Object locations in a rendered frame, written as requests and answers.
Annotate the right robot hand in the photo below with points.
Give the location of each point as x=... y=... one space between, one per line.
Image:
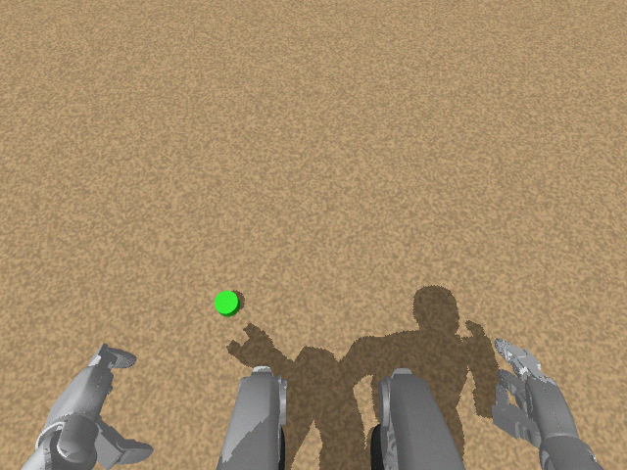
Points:
x=542 y=413

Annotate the tin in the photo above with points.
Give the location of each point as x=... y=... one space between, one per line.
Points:
x=227 y=303

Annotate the right robot arm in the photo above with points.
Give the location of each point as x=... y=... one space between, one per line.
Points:
x=567 y=453

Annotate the left robot arm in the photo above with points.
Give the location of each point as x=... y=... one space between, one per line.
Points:
x=66 y=443

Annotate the left robot hand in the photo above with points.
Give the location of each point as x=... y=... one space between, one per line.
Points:
x=85 y=396

